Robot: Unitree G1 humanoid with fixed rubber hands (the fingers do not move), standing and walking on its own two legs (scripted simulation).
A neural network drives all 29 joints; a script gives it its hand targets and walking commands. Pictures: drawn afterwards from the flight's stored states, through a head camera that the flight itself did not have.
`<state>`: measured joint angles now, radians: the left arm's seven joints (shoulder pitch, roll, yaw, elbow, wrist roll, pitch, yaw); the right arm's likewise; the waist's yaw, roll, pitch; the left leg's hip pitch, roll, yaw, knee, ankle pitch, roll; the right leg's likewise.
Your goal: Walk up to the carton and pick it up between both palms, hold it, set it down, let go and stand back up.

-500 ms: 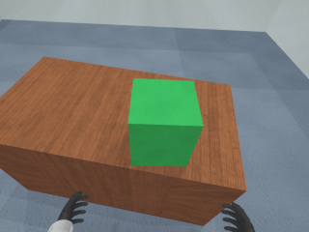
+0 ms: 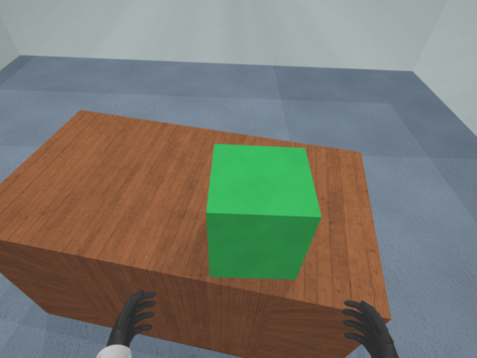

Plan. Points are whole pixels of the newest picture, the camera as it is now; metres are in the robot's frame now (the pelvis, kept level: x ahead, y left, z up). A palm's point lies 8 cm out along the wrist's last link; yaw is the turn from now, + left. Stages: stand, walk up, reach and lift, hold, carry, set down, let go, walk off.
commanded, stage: reach and lift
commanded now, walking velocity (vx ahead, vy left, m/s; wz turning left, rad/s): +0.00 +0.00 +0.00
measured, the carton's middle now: (256, 213) +0.46 -0.03 -0.06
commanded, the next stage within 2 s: none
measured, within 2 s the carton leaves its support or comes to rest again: neither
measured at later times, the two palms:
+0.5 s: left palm (134, 305) +0.23 +0.20 -0.04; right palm (369, 314) +0.23 -0.22 -0.04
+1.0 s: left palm (141, 256) +0.30 +0.19 +0.00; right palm (368, 260) +0.31 -0.23 +0.01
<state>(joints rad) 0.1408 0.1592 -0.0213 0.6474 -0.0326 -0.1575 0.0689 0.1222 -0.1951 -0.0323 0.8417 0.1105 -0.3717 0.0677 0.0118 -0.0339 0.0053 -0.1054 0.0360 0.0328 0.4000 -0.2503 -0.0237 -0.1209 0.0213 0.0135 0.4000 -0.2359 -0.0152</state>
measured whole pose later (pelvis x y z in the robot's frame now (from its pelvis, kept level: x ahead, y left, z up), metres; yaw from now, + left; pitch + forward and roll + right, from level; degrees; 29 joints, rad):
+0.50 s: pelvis +0.00 +0.00 -0.01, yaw +1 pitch +0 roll +0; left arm -0.02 0.14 -0.04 0.80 -0.10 -0.46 0.07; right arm -0.06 -0.21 0.04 0.99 0.23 -0.59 0.06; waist 0.01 -0.02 -0.03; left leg -0.22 0.04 0.02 0.52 -0.30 -0.03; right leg -0.23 0.02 0.00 0.51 -0.29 -0.01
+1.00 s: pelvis +0.00 +0.00 -0.01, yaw +1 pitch +5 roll +0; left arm -0.30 0.15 -0.03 0.88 -0.16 -0.39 0.08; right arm -0.35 -0.28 0.10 1.07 0.36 -0.46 0.04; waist 0.01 -0.02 -0.10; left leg -0.33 0.04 0.01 0.51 -0.28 -0.03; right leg -0.33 0.02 -0.01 0.49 -0.26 -0.02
